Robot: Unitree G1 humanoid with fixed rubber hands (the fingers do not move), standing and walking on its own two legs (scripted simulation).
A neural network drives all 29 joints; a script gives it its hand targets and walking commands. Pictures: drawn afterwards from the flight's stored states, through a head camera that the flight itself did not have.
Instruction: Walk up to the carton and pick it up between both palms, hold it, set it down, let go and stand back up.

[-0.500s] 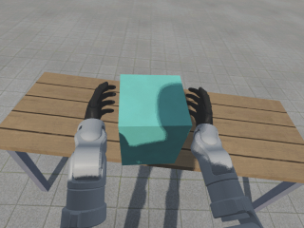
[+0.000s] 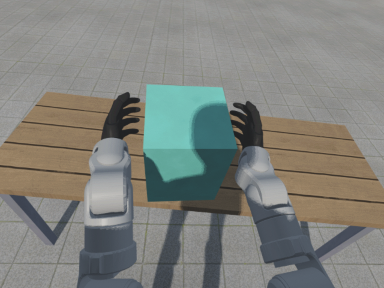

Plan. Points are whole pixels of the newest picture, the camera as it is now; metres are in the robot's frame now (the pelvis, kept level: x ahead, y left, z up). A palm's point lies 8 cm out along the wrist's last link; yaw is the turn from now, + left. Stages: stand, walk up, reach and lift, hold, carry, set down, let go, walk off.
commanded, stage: hold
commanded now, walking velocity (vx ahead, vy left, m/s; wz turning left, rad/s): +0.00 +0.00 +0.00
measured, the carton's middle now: (183, 147) +0.42 -0.01 +0.06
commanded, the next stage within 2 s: none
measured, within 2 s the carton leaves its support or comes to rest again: neither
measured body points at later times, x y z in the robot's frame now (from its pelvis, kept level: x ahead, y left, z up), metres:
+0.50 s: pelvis -0.01 +0.00 +0.00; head +0.00 +0.04 +0.45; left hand +0.37 +0.12 +0.17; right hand +0.37 -0.14 +0.16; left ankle +0.01 +0.12 -0.75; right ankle +0.01 -0.11 -0.75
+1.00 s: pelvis -0.01 +0.00 +0.00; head -0.01 +0.04 +0.45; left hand +0.36 +0.13 +0.17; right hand +0.36 -0.13 +0.16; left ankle +0.01 +0.12 -0.75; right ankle +0.01 -0.11 -0.75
